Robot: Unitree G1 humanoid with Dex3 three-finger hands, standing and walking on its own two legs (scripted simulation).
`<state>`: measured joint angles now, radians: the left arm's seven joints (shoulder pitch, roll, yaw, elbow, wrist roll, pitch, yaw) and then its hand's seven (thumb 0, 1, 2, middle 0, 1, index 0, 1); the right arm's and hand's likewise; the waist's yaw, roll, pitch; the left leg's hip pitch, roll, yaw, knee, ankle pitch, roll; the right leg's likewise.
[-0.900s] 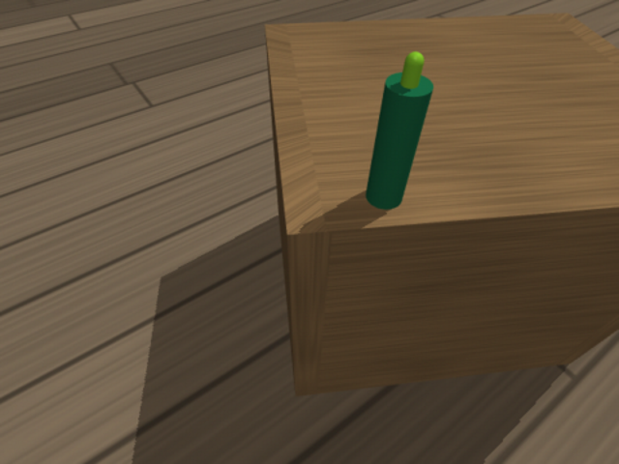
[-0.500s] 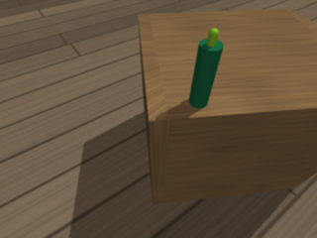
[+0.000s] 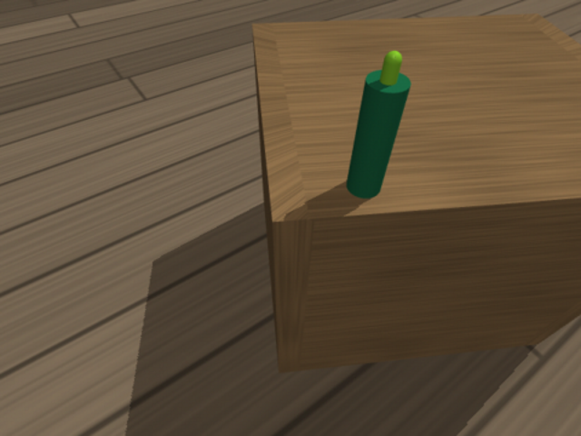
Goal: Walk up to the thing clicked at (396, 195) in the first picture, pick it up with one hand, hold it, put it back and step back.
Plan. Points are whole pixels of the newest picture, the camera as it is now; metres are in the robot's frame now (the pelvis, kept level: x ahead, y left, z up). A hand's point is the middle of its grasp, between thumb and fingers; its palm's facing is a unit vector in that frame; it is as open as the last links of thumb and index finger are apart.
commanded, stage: stand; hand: right
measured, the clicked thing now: (376, 130) +0.52 -0.11 +0.14
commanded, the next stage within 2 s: walk up in 0.22 s
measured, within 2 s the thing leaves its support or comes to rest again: neither
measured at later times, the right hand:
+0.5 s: hand out of the picture +0.11 -0.22 -0.16, palm faces -0.13 +0.92 -0.37, open 7.4 cm
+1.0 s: hand (411, 402) +0.21 -0.18 -0.16, palm faces -0.12 +0.86 -0.50, open 7.4 cm
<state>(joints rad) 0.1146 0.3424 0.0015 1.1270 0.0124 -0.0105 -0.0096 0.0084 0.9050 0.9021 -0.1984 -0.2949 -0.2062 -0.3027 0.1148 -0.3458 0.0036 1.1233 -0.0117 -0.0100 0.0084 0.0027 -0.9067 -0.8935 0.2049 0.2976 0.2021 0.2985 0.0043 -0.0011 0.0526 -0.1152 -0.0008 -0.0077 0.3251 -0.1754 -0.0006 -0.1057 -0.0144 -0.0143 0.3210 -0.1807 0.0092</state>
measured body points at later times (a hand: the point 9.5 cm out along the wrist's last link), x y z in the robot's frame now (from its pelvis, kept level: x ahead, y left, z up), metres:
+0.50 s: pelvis +0.04 +0.06 -0.02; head +0.05 +0.06 +0.43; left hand +0.04 +0.41 -0.13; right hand +0.12 -0.27 -0.13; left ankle +0.10 +0.23 -0.73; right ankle +0.00 -0.12 -0.75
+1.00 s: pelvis +0.08 +0.10 -0.04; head +0.14 +0.12 +0.41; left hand +0.13 +0.44 -0.16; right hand +0.21 -0.22 -0.13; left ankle +0.12 +0.25 -0.75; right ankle +0.11 -0.05 -0.72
